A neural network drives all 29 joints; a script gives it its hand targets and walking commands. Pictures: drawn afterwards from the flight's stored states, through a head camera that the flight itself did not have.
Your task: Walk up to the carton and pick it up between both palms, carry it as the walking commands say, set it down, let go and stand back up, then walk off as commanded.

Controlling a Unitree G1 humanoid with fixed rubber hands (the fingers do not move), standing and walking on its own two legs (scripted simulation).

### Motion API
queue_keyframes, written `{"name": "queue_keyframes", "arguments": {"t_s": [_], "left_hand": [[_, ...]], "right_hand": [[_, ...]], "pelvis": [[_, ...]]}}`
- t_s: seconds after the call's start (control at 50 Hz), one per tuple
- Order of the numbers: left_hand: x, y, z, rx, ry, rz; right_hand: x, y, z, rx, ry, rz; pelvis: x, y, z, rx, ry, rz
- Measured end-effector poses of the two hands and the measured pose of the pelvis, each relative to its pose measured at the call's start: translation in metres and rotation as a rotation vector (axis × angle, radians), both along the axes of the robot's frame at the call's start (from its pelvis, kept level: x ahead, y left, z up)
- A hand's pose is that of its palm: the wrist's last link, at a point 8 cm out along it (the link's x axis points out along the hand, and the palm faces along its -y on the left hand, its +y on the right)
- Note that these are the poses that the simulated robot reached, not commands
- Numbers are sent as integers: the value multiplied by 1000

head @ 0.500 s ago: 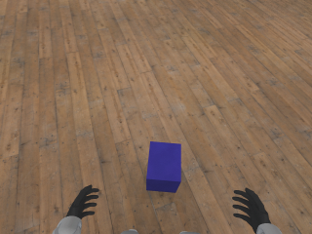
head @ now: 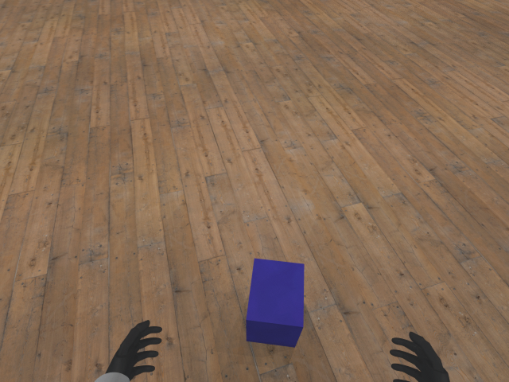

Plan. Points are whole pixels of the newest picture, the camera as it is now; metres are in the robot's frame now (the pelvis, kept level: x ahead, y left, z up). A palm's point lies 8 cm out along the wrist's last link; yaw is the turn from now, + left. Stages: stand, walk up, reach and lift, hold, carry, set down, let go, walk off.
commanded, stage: stand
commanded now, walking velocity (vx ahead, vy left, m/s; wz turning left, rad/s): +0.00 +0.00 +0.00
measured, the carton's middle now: (274, 303) +0.49 -0.05 -0.65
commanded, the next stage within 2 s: walk off in 1.82 s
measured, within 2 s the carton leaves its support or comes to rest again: neither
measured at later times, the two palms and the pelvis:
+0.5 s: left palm (106, 362) +0.17 +0.26 -0.08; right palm (455, 355) +0.18 -0.28 -0.04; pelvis +0.03 +0.00 +0.00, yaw +0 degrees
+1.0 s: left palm out of the picture +0.13 +0.26 -0.08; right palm out of the picture +0.15 -0.28 -0.04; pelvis +0.00 +0.00 +0.00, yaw +0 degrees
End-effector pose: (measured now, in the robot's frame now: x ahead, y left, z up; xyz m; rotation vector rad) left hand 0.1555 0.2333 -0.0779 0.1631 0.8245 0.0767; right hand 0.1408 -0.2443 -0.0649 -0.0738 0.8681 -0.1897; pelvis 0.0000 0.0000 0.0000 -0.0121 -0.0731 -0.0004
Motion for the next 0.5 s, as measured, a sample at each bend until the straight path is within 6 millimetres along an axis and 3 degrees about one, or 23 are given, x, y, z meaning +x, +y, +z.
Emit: {"name": "queue_keyframes", "arguments": {"t_s": [0.1, 0.32, 0.5], "left_hand": [[-2, 6, -2, 23, -12, 20], [19, 23, 7, 79, -90, 50], [14, 27, 1, 89, -56, 61]], "right_hand": [[3, -11, 2, -55, -31, -19], [41, -32, 28, -156, -207, 14], [42, -34, 26, -162, -203, 6]], "pelvis": [[3, -1, -1, 1, 3, 0], [26, -2, -2, 3, 30, 1], [28, -2, -2, 3, 33, 1]]}}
